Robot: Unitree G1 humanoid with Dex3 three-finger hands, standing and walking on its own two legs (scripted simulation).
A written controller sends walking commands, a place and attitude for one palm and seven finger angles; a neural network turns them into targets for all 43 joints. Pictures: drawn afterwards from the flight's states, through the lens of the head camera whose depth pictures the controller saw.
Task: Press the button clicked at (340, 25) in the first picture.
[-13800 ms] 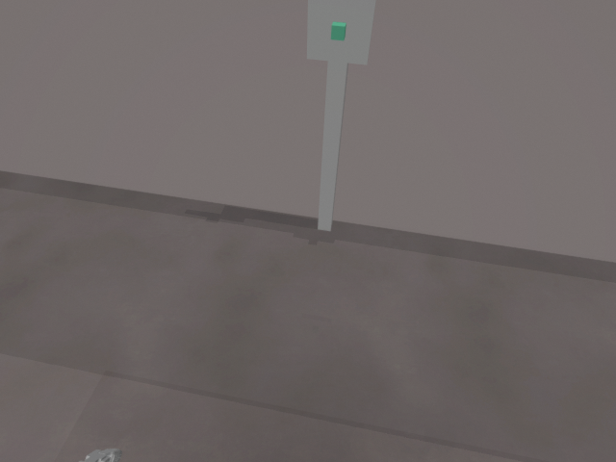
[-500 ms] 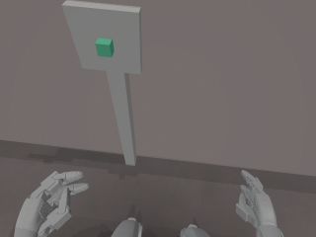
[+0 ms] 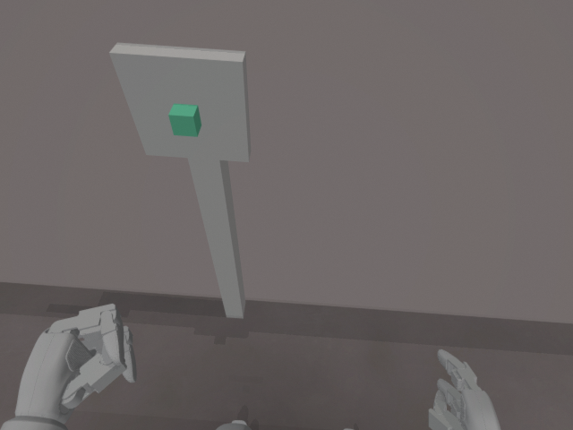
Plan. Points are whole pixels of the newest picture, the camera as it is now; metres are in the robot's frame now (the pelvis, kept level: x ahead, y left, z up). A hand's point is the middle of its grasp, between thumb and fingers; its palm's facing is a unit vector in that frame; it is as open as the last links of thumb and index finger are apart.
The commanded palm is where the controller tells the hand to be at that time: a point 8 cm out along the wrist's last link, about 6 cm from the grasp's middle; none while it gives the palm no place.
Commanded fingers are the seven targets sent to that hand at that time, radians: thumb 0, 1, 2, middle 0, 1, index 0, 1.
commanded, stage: raise the hand and make a fist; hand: left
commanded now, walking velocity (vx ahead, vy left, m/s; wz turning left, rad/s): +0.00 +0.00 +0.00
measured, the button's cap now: (186, 118) +0.52 +0.20 +0.15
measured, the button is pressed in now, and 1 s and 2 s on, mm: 0 0 0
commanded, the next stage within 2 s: aim a knuckle at the button in 1.04 s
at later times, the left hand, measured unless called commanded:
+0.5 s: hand (109, 309) +0.22 +0.21 +0.12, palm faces +0.03 -1.00 -0.06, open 3.1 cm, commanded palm +0.20 +0.26 +0.13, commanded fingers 0.00 0.90 0.90 -1.30 -1.50 -1.30 -1.50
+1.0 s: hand (117, 291) +0.24 +0.20 +0.14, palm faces +0.04 -1.00 -0.05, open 3.1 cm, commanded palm +0.21 +0.25 +0.15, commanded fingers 0.00 0.90 0.90 -1.30 -1.50 -1.30 -1.50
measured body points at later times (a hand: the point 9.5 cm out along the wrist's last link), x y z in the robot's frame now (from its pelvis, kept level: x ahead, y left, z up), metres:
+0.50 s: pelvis +0.01 +0.00 +0.03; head +0.01 +0.00 +0.48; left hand +0.22 +0.26 +0.13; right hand +0.19 -0.22 -0.04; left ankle +0.00 +0.10 -0.68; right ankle +0.01 -0.12 -0.68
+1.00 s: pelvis +0.01 -0.01 +0.04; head +0.00 -0.01 +0.49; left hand +0.23 +0.25 +0.14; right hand +0.18 -0.24 -0.03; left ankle +0.00 +0.10 -0.68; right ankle +0.01 -0.12 -0.68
